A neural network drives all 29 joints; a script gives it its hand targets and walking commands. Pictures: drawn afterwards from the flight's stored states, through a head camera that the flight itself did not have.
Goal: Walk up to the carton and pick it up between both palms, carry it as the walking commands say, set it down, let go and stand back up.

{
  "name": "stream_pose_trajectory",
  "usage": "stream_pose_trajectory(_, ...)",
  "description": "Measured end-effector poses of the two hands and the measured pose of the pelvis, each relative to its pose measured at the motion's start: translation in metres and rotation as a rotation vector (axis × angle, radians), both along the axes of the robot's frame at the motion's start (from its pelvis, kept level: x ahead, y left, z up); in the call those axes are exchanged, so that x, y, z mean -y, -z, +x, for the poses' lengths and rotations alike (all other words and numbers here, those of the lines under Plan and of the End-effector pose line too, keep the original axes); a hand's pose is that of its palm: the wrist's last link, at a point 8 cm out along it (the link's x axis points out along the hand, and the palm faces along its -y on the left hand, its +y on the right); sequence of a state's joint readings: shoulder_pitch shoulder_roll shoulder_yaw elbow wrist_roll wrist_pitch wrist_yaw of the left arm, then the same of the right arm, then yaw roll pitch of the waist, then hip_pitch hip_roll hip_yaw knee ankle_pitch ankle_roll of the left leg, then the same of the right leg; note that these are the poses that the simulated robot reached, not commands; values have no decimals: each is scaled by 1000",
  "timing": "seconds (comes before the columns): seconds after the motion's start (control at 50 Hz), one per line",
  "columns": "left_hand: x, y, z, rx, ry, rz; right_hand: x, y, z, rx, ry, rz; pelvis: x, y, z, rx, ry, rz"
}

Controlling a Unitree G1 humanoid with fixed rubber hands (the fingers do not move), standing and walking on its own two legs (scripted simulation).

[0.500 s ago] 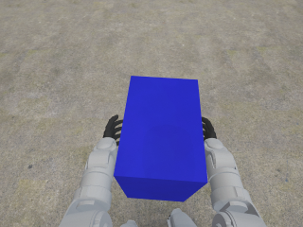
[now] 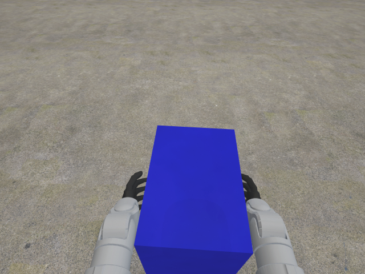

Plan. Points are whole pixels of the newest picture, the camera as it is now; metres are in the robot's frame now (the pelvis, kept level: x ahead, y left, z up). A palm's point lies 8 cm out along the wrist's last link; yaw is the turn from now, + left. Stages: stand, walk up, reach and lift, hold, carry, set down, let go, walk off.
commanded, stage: reach and lift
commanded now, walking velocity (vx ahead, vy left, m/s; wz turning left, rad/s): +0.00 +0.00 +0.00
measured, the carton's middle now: (191, 208) +0.31 -0.04 -0.04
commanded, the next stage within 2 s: hold in 1.56 s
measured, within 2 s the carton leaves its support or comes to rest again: neither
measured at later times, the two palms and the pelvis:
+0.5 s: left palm (124, 207) +0.28 +0.11 +0.04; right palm (254, 202) +0.27 -0.17 +0.04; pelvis -0.02 -0.01 +0.00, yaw -1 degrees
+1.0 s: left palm (113, 208) +0.28 +0.13 +0.04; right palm (243, 195) +0.28 -0.15 +0.04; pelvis -0.01 -0.01 +0.00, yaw +0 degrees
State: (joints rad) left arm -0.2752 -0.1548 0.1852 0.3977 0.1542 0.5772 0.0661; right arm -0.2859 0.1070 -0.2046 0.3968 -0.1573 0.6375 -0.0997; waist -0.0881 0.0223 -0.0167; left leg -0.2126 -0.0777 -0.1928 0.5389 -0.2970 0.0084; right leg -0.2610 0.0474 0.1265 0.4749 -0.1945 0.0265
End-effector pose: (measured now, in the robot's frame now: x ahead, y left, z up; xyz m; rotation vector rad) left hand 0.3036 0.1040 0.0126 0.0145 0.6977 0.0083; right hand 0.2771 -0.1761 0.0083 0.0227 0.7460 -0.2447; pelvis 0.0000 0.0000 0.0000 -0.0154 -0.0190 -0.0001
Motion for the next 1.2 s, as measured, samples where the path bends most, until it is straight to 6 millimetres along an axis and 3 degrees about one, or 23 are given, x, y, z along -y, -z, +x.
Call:
stream_pose_trajectory(0.22,1,-23,-2,17,5,9,2,-19,-4,16,-13,1,-1,-2,-2,54,6,0)
stream_pose_trajectory(0.4,-1,-26,-16,2,-22,6,1,-24,-9,0,-52,-10,6,-2,-11,91,13,8)
stream_pose_trajectory(0.72,-26,-33,-23,-5,-89,-3,-24,-35,7,-10,-152,-50,12,2,-29,109,0,14)
stream_pose_trajectory(0.88,-32,-36,-20,2,-95,2,-29,-38,14,-3,-162,-47,10,-1,-22,98,-6,9)
stream_pose_trajectory(1.2,-23,-26,-29,-9,-93,1,-20,-26,0,-12,-144,-31,11,-3,-7,106,1,11)
